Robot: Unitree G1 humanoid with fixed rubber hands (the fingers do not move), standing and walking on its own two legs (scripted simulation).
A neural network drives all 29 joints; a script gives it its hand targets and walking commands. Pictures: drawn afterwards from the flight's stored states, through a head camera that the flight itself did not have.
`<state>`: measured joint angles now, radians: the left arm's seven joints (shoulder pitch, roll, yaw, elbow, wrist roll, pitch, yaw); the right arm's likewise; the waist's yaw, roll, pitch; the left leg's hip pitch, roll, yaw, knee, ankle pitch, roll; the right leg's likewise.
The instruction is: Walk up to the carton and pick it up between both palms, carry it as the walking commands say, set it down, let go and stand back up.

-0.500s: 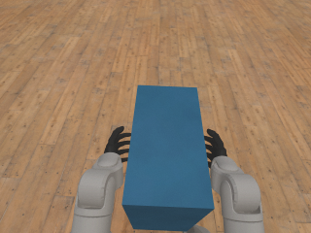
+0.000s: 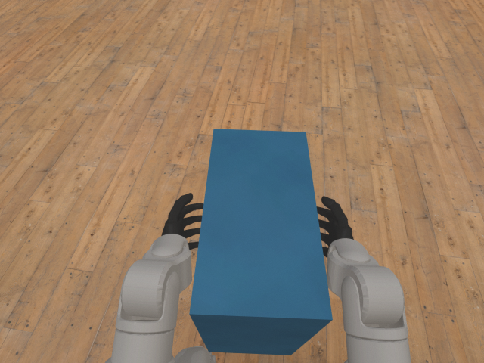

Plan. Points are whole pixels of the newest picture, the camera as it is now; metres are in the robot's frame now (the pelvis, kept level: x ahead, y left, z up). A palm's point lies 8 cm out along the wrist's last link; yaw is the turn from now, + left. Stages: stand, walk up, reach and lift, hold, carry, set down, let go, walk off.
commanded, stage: carry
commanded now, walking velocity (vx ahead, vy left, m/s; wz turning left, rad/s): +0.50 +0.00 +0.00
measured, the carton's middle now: (254, 248) +0.30 +0.01 -0.01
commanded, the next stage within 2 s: none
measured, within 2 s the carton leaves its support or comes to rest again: neither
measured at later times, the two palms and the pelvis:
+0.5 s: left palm (180, 97) +0.61 +0.18 +0.07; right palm (294, 100) +0.59 -0.06 +0.08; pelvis +0.33 +0.07 +0.01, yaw -4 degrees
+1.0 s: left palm (204, 26) +0.92 +0.17 +0.08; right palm (291, 27) +0.94 -0.07 +0.07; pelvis +0.65 +0.03 +0.00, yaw +2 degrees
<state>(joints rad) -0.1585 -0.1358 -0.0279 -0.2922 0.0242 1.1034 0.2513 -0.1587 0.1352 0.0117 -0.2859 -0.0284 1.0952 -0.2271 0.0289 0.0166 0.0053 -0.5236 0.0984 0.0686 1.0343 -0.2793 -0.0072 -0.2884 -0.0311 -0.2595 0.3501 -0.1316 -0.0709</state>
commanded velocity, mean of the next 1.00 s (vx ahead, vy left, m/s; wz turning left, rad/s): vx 0.49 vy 0.00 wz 0.14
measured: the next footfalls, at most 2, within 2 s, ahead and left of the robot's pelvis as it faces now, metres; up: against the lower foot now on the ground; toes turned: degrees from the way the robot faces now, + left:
left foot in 0.26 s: +0.35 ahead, +0.14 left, +0.00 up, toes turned +9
right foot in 0.76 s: +0.70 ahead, -0.07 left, +0.00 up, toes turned -14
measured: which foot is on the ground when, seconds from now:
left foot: up 0.00-0.24, down 0.26-0.76, up 0.78-1.00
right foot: down 0.00-0.28, up 0.30-0.74, down 0.76-1.00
